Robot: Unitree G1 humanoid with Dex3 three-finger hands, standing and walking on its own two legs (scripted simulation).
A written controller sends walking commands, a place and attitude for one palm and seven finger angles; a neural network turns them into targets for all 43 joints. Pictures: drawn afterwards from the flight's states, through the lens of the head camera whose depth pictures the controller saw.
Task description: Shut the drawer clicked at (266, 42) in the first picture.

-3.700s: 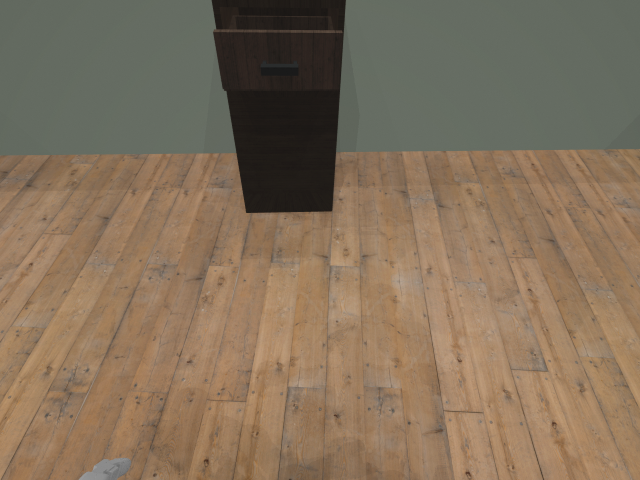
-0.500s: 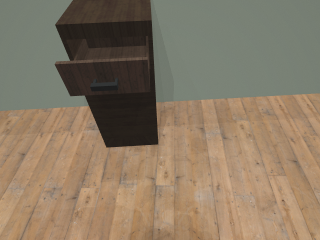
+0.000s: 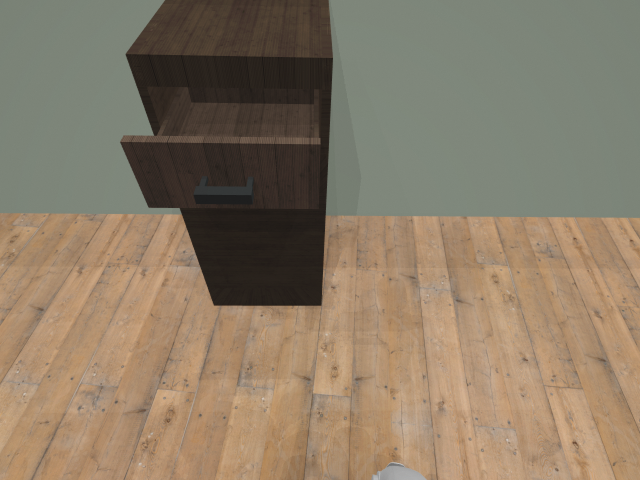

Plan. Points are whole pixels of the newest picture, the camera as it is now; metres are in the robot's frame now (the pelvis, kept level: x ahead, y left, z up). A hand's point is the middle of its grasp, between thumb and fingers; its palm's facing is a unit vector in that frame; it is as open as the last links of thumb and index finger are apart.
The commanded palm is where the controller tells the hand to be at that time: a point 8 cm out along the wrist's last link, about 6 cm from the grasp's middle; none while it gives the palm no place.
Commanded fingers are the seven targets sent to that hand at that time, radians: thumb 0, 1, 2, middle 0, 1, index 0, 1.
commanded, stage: take the last steps up to it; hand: left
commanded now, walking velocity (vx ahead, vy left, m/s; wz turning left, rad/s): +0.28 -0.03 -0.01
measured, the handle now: (226, 188) +0.60 +0.21 -0.01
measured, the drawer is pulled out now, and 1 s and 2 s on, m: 0.19 0.19 0.19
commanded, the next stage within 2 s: come to a stop and stand still in 0.40 s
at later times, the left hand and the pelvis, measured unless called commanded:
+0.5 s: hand out of the picture +0.13 +0.10 -0.17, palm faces +0.09 -0.99 -0.13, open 7.3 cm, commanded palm none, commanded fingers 0.00 0.90 0.90 -0.20 -0.30 -0.20 -0.30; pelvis +0.15 -0.05 +0.00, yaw +1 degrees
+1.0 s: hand (224, 446) +0.20 +0.15 -0.18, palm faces +0.03 -0.96 -0.29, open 7.4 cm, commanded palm none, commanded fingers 0.00 0.90 0.90 -0.20 -0.30 -0.20 -0.30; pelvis +0.14 -0.06 -0.01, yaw -1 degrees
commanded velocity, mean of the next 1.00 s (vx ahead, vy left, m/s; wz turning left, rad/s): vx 0.04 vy -0.02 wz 0.02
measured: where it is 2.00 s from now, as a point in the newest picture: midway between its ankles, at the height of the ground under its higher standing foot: outside the picture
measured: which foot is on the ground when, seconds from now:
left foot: down 0.00-0.12, up 0.14-0.56, down 0.58-1.00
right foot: up 0.00-0.10, down 0.12-0.60, up 0.62-1.00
